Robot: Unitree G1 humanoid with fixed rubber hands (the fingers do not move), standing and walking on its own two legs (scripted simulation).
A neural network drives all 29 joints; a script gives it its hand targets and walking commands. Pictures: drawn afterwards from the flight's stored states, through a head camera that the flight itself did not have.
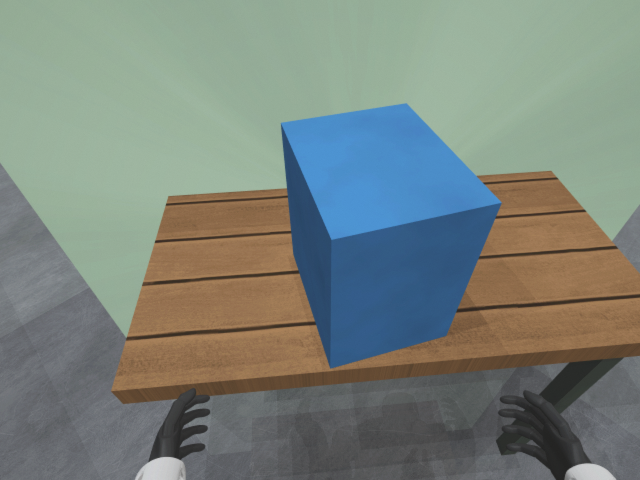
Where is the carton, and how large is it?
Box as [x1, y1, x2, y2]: [281, 103, 501, 368]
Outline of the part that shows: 406,103 281,123 293,254 330,368 445,335 501,203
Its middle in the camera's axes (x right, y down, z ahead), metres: +0.07 +0.00 +0.58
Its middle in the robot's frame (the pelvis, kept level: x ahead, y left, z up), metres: +0.44 -0.03 +0.06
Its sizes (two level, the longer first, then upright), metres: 0.241 0.193 0.277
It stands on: a table, 0.70 m high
